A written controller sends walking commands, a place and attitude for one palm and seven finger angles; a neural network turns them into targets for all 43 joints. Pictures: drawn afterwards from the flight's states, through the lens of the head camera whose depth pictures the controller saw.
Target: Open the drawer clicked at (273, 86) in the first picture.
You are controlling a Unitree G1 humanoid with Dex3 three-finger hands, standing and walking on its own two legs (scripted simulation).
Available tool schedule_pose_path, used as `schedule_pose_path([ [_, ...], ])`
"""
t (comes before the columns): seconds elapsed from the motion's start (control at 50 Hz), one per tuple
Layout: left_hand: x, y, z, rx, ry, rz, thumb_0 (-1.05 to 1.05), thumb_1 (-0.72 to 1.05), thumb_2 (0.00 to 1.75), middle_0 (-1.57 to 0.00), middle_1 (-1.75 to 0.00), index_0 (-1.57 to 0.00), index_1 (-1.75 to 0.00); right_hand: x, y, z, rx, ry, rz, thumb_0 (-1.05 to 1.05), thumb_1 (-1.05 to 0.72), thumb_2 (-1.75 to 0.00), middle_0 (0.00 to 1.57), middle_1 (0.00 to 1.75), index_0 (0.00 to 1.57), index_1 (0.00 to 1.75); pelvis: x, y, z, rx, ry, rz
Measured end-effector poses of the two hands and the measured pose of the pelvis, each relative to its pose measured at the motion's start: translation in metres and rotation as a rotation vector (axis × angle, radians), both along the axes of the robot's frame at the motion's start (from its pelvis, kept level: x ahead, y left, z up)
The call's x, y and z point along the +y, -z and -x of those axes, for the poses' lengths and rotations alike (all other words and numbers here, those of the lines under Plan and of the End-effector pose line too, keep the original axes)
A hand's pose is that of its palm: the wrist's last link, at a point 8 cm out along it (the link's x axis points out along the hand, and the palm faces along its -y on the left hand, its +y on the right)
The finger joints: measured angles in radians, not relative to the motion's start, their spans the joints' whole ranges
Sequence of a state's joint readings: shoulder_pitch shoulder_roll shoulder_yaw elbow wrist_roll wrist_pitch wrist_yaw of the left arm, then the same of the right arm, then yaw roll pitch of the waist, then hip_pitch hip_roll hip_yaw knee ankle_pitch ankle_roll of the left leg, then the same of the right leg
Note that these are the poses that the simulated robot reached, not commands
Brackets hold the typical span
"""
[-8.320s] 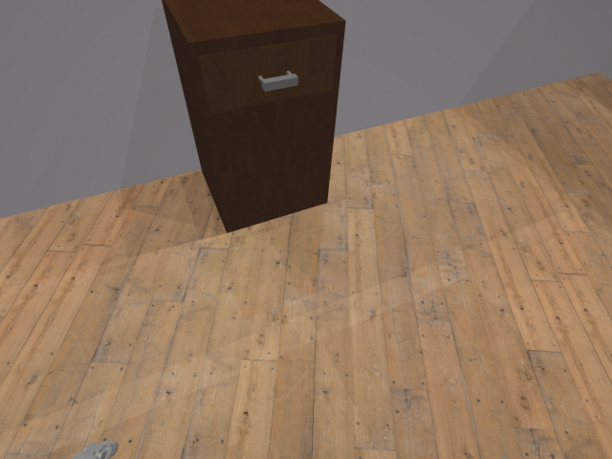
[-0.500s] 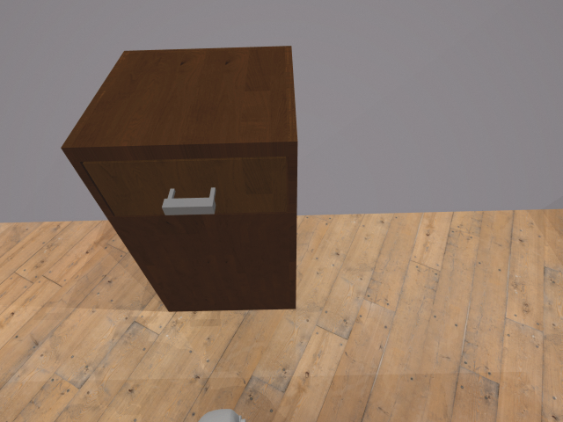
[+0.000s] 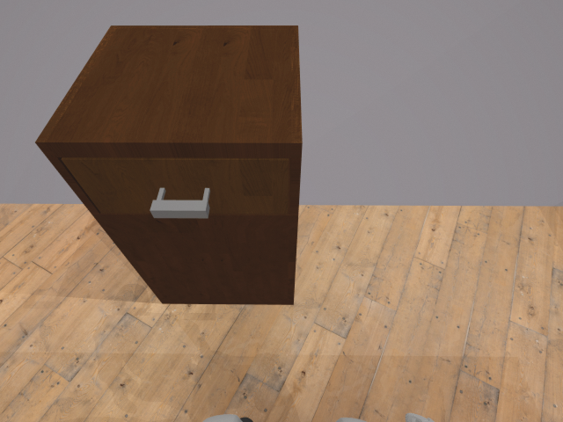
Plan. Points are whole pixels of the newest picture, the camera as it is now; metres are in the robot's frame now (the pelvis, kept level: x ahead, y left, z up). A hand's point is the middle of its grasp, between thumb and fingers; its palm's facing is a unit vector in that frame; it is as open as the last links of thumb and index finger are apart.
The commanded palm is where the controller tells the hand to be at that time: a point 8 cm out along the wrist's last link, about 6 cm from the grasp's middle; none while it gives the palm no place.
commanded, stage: come to a stop and stand still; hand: left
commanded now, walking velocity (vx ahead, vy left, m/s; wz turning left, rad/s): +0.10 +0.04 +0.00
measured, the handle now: (182, 200) +0.52 +0.26 -0.09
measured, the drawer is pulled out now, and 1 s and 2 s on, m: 0.00 0.00 0.00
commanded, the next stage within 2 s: look again from close up in 1.70 s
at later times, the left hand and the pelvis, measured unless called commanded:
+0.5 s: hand out of the picture -0.01 +0.14 -0.14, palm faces +0.11 -0.95 -0.29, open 7.3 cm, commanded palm none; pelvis -0.02 -0.06 +0.02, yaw +3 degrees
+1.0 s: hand out of the picture -0.02 +0.17 -0.17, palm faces +0.07 -0.98 -0.16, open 7.4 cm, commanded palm none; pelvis -0.01 +0.00 +0.01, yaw +1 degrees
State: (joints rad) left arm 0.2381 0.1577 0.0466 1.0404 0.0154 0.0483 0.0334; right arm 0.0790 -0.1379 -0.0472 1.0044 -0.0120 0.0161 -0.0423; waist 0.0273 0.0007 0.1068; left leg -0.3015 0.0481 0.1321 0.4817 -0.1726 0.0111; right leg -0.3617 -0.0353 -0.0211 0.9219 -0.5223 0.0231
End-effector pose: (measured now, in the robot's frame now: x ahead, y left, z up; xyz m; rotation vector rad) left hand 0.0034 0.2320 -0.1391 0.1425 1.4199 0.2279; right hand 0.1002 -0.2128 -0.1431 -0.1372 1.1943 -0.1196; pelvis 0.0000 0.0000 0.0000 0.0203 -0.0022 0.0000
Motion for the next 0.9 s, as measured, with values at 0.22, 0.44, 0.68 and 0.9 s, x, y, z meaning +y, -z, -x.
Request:
schedule_pose_path([
  [0.22,-0.038,-0.027,-0.025,-0.160,0.054,-0.080,0.00,0.91,0.90,-0.20,-0.30,-0.19,-0.30,-0.080,0.011,0.068,0.125,0.033,-0.018,0.00,-0.92,-0.90,0.20,0.30,0.20,0.30,-0.053,-0.004,0.008,-0.016,-0.012,-0.035],
  [0.44,-0.054,-0.036,0.000,-0.119,0.001,-0.072,0.00,0.92,0.90,-0.21,-0.30,-0.20,-0.30,-0.097,0.002,0.097,0.241,-0.001,0.012,0.01,-0.91,-0.90,0.20,0.30,0.20,0.30,-0.060,-0.015,0.013,0.003,-0.042,-0.056],
  [0.68,-0.016,-0.003,0.059,0.016,-0.066,-0.016,0.00,0.91,0.90,-0.20,-0.30,-0.20,-0.30,-0.044,0.000,0.053,0.067,-0.069,0.034,0.01,-0.91,-0.90,0.20,0.30,0.20,0.30,-0.024,0.000,0.025,0.009,-0.055,0.017],
  [0.9,-0.018,0.005,0.046,0.016,-0.024,0.067,0.00,0.91,0.90,-0.20,-0.30,-0.19,-0.30,-0.019,-0.012,0.059,0.080,-0.045,0.052,0.00,-0.94,-0.90,0.20,0.30,0.20,0.30,-0.005,-0.006,0.016,-0.001,-0.027,0.019],
])
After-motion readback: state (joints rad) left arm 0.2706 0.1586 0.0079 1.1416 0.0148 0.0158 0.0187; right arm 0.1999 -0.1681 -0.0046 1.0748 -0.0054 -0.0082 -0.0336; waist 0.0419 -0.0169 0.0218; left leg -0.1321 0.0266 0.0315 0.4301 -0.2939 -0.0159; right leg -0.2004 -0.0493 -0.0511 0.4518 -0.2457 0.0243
